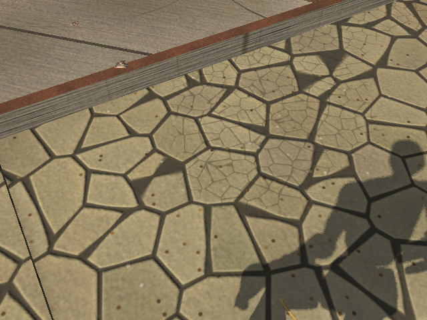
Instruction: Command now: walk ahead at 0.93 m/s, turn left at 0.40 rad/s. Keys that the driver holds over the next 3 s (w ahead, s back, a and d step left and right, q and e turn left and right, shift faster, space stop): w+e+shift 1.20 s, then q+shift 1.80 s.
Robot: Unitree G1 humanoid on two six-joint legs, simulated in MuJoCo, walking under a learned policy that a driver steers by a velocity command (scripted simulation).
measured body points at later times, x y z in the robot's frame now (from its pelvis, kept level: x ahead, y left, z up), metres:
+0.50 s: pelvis +0.46 +0.00 +0.01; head +0.47 +0.02 +0.46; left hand +0.45 +0.29 -0.13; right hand +0.61 -0.25 -0.06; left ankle +0.37 +0.16 -0.56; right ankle +0.49 -0.01 -0.70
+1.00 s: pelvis +0.90 -0.05 +0.04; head +0.93 -0.06 +0.48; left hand +1.24 +0.05 -0.04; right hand +0.71 -0.29 -0.08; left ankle +0.93 +0.10 -0.70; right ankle +0.87 -0.14 -0.60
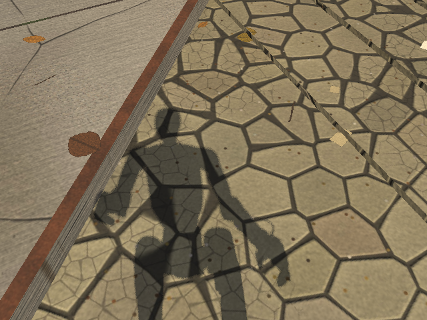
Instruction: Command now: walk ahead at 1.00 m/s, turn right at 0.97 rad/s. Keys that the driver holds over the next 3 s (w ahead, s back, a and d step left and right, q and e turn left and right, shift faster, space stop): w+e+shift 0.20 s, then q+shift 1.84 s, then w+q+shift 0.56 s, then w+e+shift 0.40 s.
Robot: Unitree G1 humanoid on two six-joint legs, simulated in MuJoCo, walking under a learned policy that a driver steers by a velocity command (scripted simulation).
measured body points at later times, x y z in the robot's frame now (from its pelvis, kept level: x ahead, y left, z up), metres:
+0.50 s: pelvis +0.40 -0.03 +0.00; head +0.44 -0.04 +0.45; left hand +0.55 +0.21 -0.13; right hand +0.47 -0.31 -0.11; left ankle +0.59 +0.10 -0.67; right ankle +0.34 -0.04 -0.74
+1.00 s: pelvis +0.59 -0.05 +0.00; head +0.64 -0.02 +0.44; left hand +0.74 +0.24 -0.10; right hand +0.80 -0.31 -0.07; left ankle +0.66 +0.01 -0.74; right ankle +0.71 -0.22 -0.70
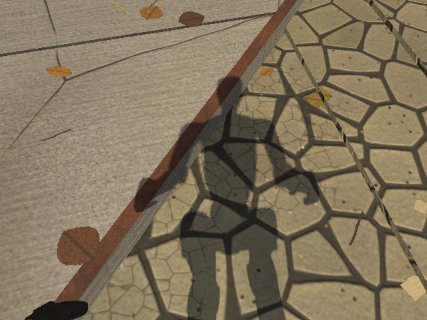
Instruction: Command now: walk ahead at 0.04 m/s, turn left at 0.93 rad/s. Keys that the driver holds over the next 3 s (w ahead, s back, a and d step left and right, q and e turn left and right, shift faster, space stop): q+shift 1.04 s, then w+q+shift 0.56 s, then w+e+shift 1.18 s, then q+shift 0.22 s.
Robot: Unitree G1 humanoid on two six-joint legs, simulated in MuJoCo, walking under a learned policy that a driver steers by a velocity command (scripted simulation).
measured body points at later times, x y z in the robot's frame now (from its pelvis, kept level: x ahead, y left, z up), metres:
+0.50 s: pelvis +0.04 -0.05 +0.01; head +0.09 -0.03 +0.45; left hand +0.06 +0.26 -0.09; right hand +0.32 -0.22 -0.08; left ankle -0.01 +0.08 -0.68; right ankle +0.11 -0.16 -0.73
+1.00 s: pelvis +0.06 -0.01 +0.00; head +0.07 +0.04 +0.45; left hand -0.07 +0.31 -0.09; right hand +0.41 -0.01 -0.06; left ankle -0.03 +0.07 -0.73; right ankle +0.20 -0.04 -0.72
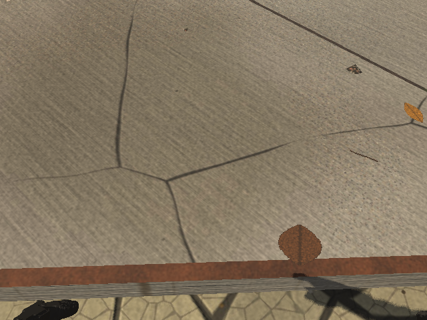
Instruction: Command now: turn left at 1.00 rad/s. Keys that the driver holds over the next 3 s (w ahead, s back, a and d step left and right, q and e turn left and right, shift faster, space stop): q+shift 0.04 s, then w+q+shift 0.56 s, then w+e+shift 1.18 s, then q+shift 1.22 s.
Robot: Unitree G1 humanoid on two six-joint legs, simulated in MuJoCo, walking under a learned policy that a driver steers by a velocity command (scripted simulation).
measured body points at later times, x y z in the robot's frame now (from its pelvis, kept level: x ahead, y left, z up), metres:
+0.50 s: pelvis +0.13 +0.08 -0.01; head +0.14 +0.10 +0.44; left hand -0.02 +0.36 -0.12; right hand +0.46 -0.03 -0.06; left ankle +0.13 +0.22 -0.71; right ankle +0.05 -0.14 -0.73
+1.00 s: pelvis +0.43 +0.36 -0.04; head +0.46 +0.39 +0.41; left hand +0.51 +0.65 -0.12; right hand +0.47 +0.10 -0.16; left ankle +0.16 +0.23 -0.72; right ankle +0.57 +0.41 -0.58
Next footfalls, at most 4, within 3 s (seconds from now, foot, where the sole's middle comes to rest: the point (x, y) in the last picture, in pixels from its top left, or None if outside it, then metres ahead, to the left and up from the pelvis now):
0.04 right None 0.09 -0.13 -0.77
0.54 left None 0.19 0.25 -0.77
1.04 right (59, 250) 0.60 0.46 -0.65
1.42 left None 0.94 0.77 -0.65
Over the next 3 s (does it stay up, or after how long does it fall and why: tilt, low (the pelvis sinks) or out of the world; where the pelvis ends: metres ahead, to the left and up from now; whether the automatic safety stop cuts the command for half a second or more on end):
stays up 1.73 0.58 0.13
